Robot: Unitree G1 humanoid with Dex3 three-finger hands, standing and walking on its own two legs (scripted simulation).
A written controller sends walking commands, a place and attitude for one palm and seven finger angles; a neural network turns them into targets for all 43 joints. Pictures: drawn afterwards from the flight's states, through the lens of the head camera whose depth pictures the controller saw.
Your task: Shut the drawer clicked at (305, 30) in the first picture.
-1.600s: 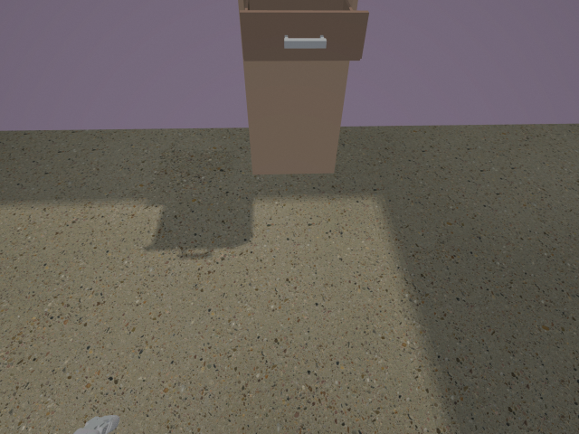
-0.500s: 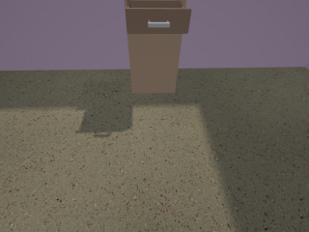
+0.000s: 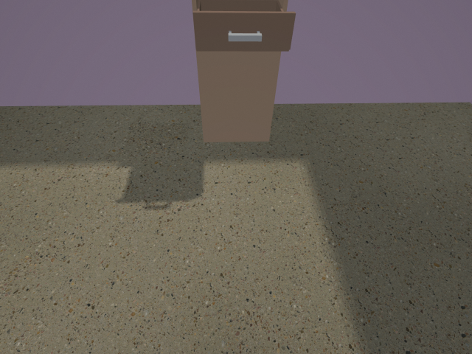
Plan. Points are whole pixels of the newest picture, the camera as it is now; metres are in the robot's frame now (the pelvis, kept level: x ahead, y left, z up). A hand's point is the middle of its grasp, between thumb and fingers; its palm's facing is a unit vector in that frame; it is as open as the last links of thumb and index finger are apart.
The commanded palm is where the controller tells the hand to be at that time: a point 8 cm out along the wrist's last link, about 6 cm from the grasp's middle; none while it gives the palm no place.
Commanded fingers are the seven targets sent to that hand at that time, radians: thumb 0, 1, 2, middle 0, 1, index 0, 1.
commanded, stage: walk to a spot facing it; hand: left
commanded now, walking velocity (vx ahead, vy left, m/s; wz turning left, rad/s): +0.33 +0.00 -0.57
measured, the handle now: (244, 35) +1.21 +0.05 +0.04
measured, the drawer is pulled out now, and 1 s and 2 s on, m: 0.29 0.29 0.29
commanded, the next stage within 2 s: turn to face it in 1.44 s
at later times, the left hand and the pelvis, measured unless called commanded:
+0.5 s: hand out of the picture +0.14 +0.12 -0.18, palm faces -0.12 -0.97 -0.21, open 7.4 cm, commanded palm none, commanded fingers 0.00 0.90 0.90 -0.20 -0.30 -0.20 -0.30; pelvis +0.12 -0.07 -0.01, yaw -12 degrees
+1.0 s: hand (200, 258) +0.38 +0.12 -0.20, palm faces -0.26 -0.96 -0.14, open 7.4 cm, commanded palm none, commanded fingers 0.00 0.90 0.90 -0.20 -0.30 -0.20 -0.30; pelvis +0.35 -0.06 -0.01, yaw -21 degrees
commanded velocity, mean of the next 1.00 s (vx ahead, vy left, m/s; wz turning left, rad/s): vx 0.36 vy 0.00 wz -0.33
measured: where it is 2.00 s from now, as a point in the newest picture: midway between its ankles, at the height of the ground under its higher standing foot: (296, 265)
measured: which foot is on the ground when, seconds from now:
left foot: down 0.00-0.34, up 0.36-0.82, down 0.84-1.00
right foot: down 0.00-0.16, up 0.18-0.32, down 0.34-0.84, up 0.86-1.00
